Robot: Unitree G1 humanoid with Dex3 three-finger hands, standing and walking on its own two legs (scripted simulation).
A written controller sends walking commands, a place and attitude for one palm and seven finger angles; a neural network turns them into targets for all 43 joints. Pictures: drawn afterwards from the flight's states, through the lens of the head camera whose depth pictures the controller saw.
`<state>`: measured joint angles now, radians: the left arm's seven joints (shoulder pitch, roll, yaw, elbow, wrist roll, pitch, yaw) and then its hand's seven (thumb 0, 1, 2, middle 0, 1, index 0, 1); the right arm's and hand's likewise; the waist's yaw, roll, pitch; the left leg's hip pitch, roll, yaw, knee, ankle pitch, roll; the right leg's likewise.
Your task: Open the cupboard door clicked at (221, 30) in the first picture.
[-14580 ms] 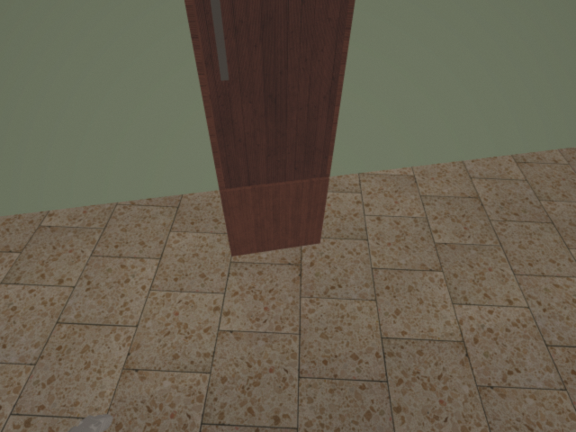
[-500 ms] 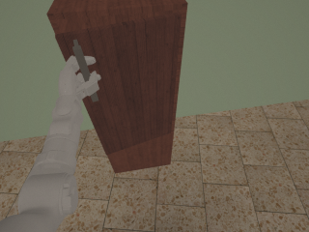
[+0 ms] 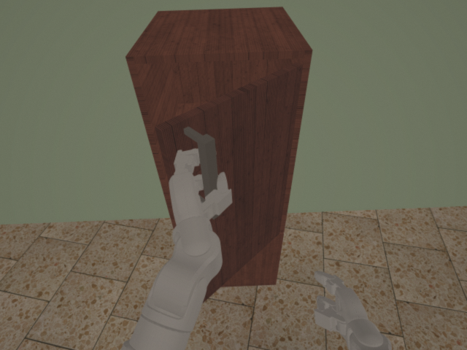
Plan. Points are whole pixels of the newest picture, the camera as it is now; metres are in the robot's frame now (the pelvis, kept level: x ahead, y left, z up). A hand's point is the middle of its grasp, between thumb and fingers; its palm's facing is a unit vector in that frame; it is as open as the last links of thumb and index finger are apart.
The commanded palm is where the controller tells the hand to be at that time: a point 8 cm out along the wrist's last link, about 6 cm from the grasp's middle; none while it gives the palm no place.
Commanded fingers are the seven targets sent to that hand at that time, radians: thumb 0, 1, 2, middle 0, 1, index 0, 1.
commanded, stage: pull the door open along its arc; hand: left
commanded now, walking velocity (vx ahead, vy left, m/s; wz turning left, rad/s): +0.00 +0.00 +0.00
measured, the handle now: (203, 175) +0.37 +0.08 +0.15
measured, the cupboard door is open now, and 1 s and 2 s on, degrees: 42 39 39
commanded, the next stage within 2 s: open thumb and fingers to let go in 1.38 s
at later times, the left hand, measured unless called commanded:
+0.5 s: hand (221, 186) +0.33 +0.04 +0.16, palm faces +0.45 -0.89 -0.02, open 6.7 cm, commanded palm +0.28 +0.08 +0.15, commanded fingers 0.00 0.90 0.90 -0.40 -1.35 -0.40 -1.35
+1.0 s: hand (220, 188) +0.32 +0.04 +0.16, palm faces +0.39 -0.92 -0.02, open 6.7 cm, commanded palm +0.25 +0.07 +0.15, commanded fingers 0.00 0.90 0.90 -0.40 -1.35 -0.40 -1.35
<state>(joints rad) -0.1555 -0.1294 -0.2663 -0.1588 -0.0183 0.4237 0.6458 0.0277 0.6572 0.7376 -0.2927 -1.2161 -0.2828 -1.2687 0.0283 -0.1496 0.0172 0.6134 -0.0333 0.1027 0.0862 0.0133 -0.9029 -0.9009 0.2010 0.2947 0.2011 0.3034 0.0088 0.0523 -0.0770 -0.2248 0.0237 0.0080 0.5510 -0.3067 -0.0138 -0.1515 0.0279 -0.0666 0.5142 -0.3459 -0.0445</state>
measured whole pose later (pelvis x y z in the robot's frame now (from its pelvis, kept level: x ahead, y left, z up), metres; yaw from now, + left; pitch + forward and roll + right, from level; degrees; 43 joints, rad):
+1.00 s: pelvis -0.04 +0.01 +0.00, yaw +1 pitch -2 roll +0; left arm -0.42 -0.20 -0.19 0.20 0.04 0.29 0.73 0.02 0.66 0.82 -0.26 -1.23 -0.24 -1.26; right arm 0.12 -0.14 0.00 0.70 -0.04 0.07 0.04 0.01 -0.90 -0.90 0.20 0.29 0.20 0.30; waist 0.02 0.04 -0.02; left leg -0.27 0.00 0.00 0.55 -0.24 0.00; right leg -0.20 0.01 -0.08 0.53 -0.30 -0.03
